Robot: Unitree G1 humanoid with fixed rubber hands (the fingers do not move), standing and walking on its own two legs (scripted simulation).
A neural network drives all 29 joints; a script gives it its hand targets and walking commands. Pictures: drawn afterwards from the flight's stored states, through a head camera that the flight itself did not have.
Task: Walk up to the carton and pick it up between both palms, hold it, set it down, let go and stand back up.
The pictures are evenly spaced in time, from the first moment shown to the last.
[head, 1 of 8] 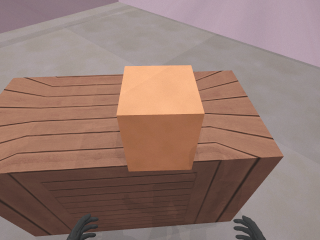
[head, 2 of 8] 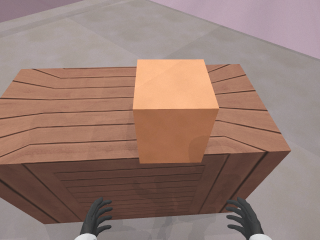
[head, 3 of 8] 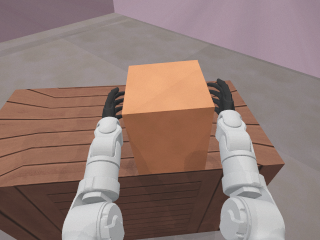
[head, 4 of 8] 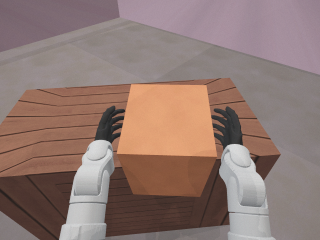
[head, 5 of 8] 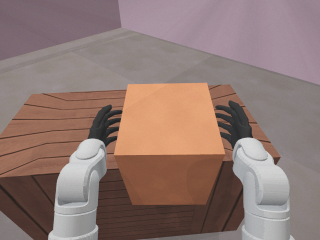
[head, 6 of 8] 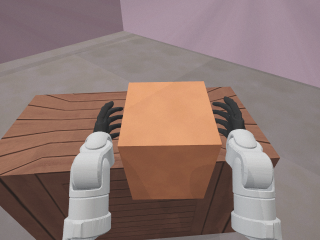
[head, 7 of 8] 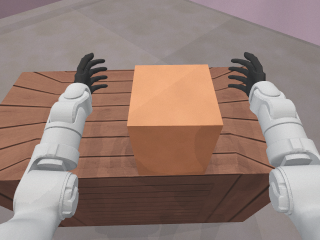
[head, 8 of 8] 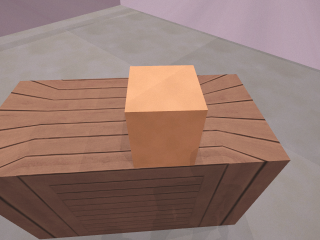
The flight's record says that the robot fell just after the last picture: no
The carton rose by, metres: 0.09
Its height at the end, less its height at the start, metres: +0.00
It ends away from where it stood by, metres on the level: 0.03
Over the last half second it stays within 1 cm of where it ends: yes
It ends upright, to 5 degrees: yes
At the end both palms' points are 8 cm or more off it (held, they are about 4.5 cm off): yes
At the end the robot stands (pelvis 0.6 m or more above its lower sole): yes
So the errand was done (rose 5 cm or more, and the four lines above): yes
